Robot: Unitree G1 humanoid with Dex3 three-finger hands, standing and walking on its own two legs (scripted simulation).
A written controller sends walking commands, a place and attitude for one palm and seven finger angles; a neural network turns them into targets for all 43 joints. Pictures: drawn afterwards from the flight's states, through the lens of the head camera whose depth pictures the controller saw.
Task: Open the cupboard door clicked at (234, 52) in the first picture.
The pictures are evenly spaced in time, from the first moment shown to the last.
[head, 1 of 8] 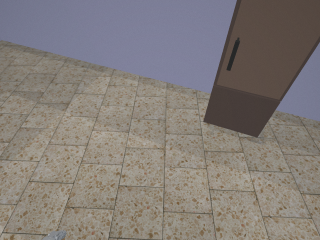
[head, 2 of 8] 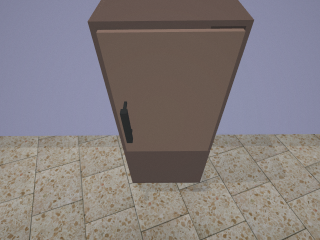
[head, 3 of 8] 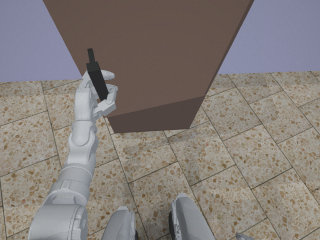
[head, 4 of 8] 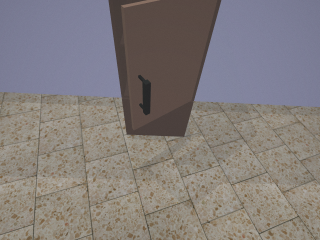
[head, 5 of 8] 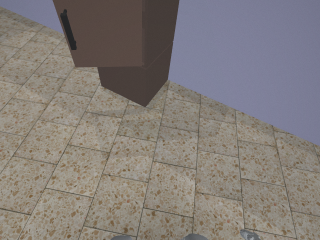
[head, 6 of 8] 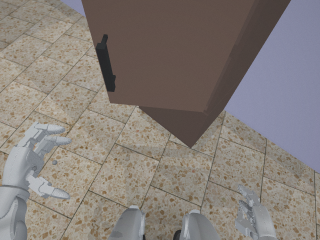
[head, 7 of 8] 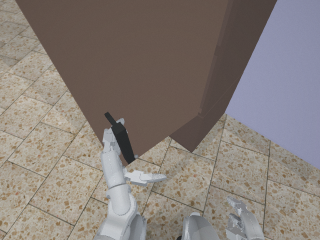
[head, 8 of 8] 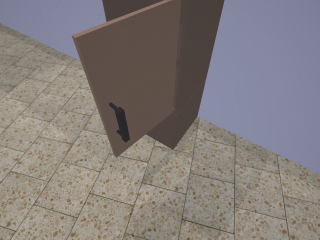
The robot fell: no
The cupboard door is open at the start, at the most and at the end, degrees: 0 80 80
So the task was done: yes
